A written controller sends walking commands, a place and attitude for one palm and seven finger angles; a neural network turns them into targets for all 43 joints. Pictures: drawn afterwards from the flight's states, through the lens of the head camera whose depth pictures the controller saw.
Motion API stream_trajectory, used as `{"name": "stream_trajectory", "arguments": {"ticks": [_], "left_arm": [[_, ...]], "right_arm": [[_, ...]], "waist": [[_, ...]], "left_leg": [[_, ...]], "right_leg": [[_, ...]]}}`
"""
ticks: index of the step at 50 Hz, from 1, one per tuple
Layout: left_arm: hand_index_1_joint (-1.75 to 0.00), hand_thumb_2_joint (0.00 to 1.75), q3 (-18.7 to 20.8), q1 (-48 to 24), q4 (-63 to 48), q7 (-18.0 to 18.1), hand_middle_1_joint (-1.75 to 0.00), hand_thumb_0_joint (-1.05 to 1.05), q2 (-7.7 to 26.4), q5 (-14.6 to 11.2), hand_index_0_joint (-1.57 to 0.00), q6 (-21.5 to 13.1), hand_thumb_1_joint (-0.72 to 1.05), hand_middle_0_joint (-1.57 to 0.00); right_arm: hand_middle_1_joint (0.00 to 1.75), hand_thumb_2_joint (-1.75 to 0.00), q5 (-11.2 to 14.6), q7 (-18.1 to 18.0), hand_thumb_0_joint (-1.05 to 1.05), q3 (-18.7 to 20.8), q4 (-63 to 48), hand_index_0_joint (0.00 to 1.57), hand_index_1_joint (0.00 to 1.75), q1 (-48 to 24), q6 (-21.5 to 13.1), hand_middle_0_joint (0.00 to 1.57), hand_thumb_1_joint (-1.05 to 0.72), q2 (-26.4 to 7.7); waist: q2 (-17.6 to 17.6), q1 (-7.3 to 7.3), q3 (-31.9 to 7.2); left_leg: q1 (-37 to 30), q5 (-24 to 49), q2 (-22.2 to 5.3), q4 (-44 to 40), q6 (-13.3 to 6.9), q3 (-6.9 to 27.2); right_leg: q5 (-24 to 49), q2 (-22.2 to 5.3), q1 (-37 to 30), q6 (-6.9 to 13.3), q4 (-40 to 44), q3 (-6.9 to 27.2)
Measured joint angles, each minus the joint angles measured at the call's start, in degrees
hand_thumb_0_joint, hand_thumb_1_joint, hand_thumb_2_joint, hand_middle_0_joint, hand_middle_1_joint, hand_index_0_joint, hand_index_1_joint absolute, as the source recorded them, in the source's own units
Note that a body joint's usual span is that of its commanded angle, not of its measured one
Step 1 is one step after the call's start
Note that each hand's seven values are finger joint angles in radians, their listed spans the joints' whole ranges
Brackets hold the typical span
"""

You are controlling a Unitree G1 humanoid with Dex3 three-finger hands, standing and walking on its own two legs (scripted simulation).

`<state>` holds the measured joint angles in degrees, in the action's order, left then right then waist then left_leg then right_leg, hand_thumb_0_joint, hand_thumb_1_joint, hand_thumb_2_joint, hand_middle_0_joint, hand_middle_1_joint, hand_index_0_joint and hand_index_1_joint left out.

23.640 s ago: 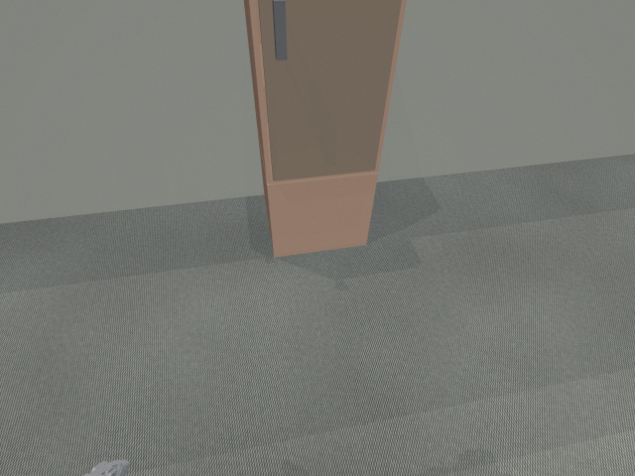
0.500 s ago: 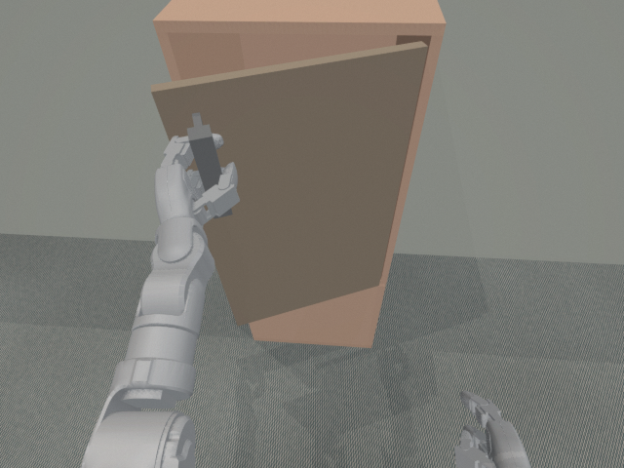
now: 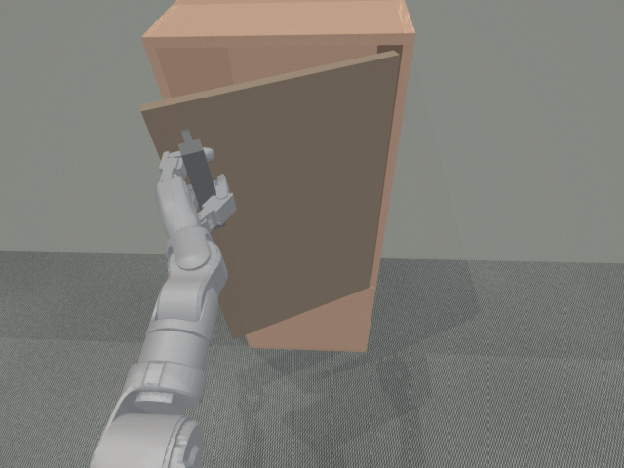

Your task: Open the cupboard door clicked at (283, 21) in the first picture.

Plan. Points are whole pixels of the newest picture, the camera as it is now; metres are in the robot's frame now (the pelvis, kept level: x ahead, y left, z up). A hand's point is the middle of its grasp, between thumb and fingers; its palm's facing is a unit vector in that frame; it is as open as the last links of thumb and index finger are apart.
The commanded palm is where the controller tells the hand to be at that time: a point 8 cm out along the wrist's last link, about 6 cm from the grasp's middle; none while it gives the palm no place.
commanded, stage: pull the door open along its arc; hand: left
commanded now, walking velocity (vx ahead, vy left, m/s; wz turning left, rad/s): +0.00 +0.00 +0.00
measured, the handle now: (200, 179) +0.46 +0.18 +0.15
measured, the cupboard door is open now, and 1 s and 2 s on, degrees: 26 46 51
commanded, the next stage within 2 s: open thumb and fingers to let go in 0.34 s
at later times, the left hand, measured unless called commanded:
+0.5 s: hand (282, 258) +0.31 +0.05 +0.15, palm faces +0.30 -0.95 -0.02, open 7.3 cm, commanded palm +0.27 +0.09 +0.15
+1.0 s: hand (274, 246) +0.33 +0.06 +0.16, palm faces +0.34 -0.94 -0.02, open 13.2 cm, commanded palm +0.27 +0.09 +0.15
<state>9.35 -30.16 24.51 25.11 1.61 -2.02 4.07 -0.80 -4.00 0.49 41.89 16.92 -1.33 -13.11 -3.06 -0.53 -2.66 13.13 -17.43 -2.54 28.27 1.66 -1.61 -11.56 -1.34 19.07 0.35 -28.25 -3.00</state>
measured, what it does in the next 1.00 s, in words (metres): stands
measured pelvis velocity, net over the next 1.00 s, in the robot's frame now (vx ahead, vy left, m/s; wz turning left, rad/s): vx -0.01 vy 0.01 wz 0.04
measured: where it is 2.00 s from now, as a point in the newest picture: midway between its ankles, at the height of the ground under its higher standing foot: outside the picture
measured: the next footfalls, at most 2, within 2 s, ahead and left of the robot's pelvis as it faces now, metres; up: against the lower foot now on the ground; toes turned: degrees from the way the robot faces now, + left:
none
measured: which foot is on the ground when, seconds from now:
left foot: down 0.00-1.00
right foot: down 0.00-1.00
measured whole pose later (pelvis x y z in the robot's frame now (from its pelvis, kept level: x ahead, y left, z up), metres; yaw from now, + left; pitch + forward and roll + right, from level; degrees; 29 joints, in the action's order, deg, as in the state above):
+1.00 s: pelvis -0.01 +0.01 +0.00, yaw +2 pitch -3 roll +0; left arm -12.9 -14.0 0.2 34.2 -8.4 2.5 16.7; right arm -1.6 -0.8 -0.9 40.3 8.0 4.5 -9.7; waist -2.9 1.5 0.2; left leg 7.8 -17.3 -1.6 28.4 1.2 0.2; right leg -11.7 -2.4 12.4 0.0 -27.5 -4.7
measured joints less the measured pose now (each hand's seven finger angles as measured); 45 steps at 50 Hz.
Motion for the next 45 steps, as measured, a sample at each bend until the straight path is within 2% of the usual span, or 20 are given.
{"name": "stream_trajectory", "arguments": {"ticks": [6,13,16,20,24,29,36,45], "left_arm": [[-1.3,0.7,-5.42,10.06,-12.28,0.6,-1.33,0.0,-3.61,0.24,-0.29,2.26,0.65,-0.29],[-1.29,0.66,-17.35,23.9,-28.99,2.11,-1.31,0.02,-9.18,1.61,-0.27,7.45,0.62,-0.27],[-1.24,0.68,-23.65,28.09,-34.19,4.0,-1.25,0.03,-7.78,1.19,-0.22,9.36,0.63,-0.23],[-1.21,0.72,-27.83,27.79,-36.49,6.28,-1.19,0.02,-6.8,2.31,-0.19,13.12,0.65,-0.22],[-1.23,0.78,-28.15,24.31,-34.18,7.64,-1.19,0.02,-7.62,2.42,-0.21,15.07,0.6,-0.25],[-1.24,0.83,-25.11,19.66,-29.58,8.41,-1.2,0.03,-9.3,3.05,-0.25,15.84,0.53,-0.28],[-1.26,0.72,-22.92,17.95,-27.46,8.37,-1.25,0.02,-9.7,4.32,-0.31,14.72,0.36,-0.33],[-1.23,0.47,-22.24,16.99,-25.51,8.14,-1.23,0.01,-9.88,4.36,-0.3,13.09,-0.13,-0.31]], "right_arm": [[0.3,-0.9,0.07,0.97,0.02,0.57,-1.36,0.2,0.3,-1.36,-0.19,0.2,-0.9,0.15],[0.3,-0.9,-0.46,3.14,0.02,0.18,-4.77,0.2,0.3,-6.82,1.1,0.2,-0.9,2.2],[0.3,-0.9,-0.82,4.36,0.02,-0.44,-6.25,0.2,0.3,-9.78,2.28,0.2,-0.9,3.65],[0.3,-0.9,-1.07,5.74,0.01,-1.41,-6.72,0.2,0.3,-13.35,3.71,0.2,-0.9,4.71],[0.3,-0.9,-1.1,5.42,0.01,-2.29,-5.22,0.2,0.3,-15.98,5.08,0.2,-0.9,4.65],[0.3,-0.9,-1.13,4.3,0.01,-2.85,-4.08,0.2,0.3,-16.37,6.1,0.2,-0.9,4.88],[0.3,-0.9,-0.93,3.69,0.01,-2.76,-3.77,0.2,0.3,-12.78,6.42,0.2,-0.9,5.03],[0.3,-0.9,-0.74,3.04,0.01,-1.86,-1.86,0.2,0.3,-9.16,6.19,0.2,-0.9,3.62]], "waist": [[-0.32,0.46,0.33],[-0.96,1.01,0.66],[-1.02,0.96,0.84],[-1.01,1.65,1.46],[-1.22,3.0,1.85],[-1.06,3.93,1.93],[-0.39,3.43,2.19],[-0.19,2.3,2.73]], "left_leg": [[-3.06,0.24,-0.02,-1.46,-0.09,-0.52],[-6.0,-0.21,-0.01,-1.87,-0.19,-0.19],[-6.58,-0.62,-0.18,-1.49,-0.06,0.15],[-6.35,-1.2,-0.46,-0.21,0.23,1.2],[-5.7,-1.32,-0.36,0.7,0.31,2.36],[-5.08,-0.75,0.07,0.62,0.24,3.04],[-4.87,-0.36,0.64,0.4,0.1,2.86],[-5.27,-0.22,0.86,0.45,-0.31,2.26]], "right_leg": [[0.24,0.11,-2.77,-0.14,1.19,0.45],[-0.25,0.08,-5.96,-0.29,1.81,0.09],[-0.71,0.2,-6.72,-0.17,1.55,-0.26],[-1.27,0.34,-7.26,0.12,1.02,-1.28],[-1.5,0.14,-7.37,0.21,0.71,-2.38],[-1.23,-0.32,-7.0,0.19,0.68,-3.01],[-1.24,-0.89,-6.37,0.04,0.04,-2.76],[-0.67,-1.04,-6.72,-0.3,0.4,-2.13]]}}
